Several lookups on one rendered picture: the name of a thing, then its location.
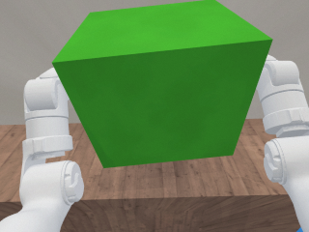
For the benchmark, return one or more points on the right robot forearm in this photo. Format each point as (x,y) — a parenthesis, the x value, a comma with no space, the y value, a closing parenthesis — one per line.
(283,101)

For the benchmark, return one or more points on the pedestal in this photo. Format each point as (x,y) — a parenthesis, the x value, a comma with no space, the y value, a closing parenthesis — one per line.
(218,194)

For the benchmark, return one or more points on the robot left upper arm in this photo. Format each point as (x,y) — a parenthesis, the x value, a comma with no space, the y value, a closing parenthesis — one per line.
(47,192)

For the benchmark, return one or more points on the carton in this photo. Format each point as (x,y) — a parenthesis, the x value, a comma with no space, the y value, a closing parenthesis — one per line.
(163,83)

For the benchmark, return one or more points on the robot right upper arm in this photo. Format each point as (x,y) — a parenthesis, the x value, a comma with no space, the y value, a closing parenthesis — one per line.
(286,162)

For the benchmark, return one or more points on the left robot forearm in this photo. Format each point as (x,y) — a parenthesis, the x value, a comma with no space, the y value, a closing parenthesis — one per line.
(46,113)

